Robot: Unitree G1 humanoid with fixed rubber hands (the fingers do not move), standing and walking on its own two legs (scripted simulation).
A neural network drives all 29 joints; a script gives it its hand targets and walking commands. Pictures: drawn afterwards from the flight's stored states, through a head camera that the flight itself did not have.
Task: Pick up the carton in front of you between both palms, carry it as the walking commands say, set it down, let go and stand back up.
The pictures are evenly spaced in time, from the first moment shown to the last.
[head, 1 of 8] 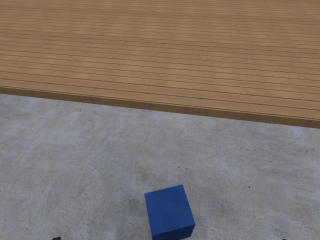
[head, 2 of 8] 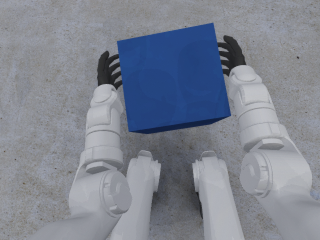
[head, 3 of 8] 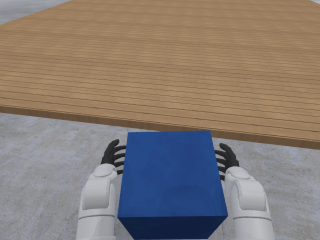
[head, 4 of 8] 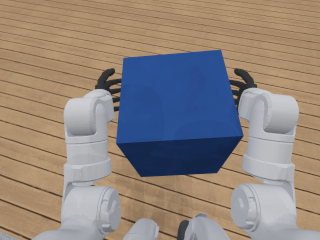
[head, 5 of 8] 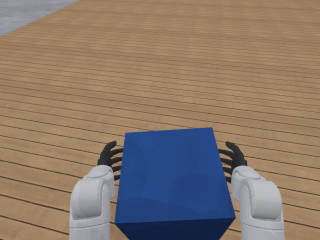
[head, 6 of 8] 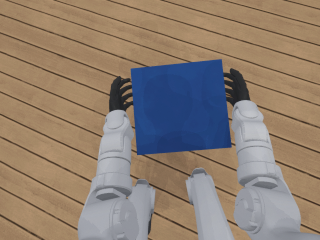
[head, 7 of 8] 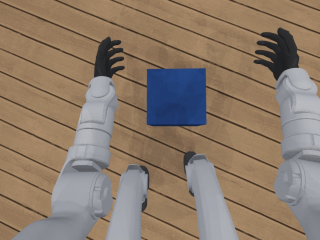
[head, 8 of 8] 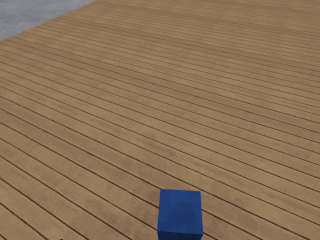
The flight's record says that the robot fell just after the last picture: no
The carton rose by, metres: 0.84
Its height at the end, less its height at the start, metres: +0.09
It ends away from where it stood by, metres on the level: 2.95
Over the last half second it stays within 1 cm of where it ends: yes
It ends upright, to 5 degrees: yes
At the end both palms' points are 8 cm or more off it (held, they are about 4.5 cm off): yes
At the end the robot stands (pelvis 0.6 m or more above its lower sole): yes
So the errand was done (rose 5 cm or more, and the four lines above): yes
